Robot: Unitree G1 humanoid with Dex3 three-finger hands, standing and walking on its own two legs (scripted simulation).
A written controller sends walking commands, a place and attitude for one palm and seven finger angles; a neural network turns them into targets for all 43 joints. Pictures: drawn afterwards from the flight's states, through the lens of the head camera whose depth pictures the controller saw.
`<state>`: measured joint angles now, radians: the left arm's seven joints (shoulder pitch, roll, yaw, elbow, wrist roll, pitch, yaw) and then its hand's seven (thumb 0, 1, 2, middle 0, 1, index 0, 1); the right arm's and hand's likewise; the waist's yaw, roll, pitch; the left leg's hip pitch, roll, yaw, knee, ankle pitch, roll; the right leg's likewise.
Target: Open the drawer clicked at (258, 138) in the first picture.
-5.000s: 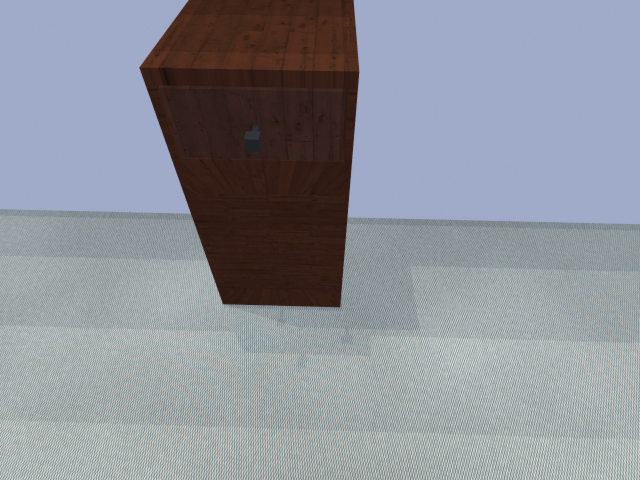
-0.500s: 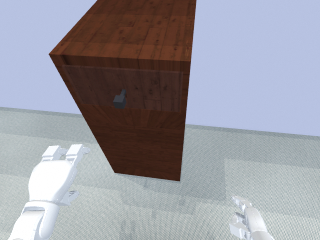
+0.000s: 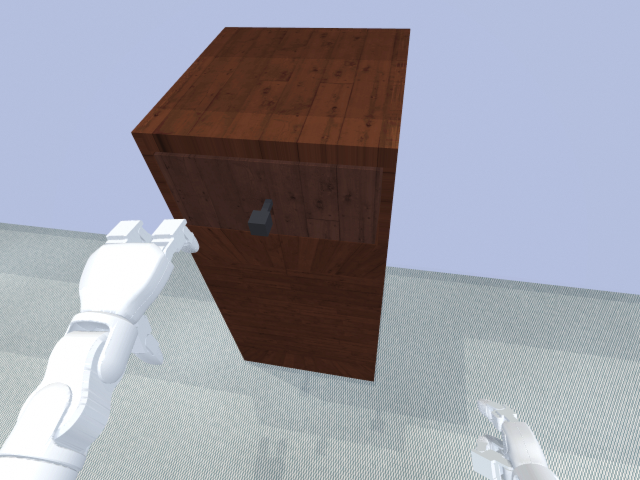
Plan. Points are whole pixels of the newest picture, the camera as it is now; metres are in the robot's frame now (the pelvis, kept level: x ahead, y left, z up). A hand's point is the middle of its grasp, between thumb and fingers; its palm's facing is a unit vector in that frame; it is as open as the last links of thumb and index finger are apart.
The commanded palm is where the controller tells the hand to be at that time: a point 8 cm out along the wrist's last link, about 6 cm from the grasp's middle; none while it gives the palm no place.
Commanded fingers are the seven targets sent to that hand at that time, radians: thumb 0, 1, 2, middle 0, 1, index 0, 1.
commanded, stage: raise the hand with hooked fingers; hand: left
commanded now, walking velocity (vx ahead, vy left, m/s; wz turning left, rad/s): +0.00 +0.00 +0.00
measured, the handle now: (263, 216) +0.52 +0.18 +0.00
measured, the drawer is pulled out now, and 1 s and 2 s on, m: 0.00 0.00 0.00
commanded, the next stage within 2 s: move the hooked fingers above the handle in 0.54 s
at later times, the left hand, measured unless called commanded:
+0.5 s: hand (149, 292) +0.28 +0.24 +0.11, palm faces +0.06 -0.06 -1.00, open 13.9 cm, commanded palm +0.26 +0.24 +0.17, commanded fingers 0.00 -0.50 0.30 -0.30 -1.20 -0.30 -1.20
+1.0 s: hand (171, 270) +0.32 +0.23 +0.10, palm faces +0.00 -0.04 -1.00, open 13.9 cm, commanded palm +0.31 +0.24 +0.16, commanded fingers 0.00 -0.50 0.30 -0.30 -1.20 -0.30 -1.20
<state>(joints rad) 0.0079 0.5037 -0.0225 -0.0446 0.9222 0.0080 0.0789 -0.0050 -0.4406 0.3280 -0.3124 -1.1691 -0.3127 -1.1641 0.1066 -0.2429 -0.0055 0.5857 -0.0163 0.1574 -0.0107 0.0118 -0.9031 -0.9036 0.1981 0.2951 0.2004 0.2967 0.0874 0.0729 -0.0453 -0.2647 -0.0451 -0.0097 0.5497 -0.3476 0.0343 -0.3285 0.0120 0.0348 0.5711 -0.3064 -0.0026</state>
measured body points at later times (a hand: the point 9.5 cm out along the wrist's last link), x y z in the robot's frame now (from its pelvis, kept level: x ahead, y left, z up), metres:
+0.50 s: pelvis -0.02 +0.00 +0.01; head +0.00 -0.03 +0.46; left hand +0.27 +0.24 +0.17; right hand +0.15 -0.23 -0.11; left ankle -0.04 +0.10 -0.73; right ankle -0.01 -0.12 -0.73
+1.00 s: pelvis -0.03 -0.01 +0.00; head +0.00 -0.03 +0.45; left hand +0.32 +0.24 +0.15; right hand +0.15 -0.24 -0.11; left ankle -0.04 +0.10 -0.73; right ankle -0.01 -0.12 -0.73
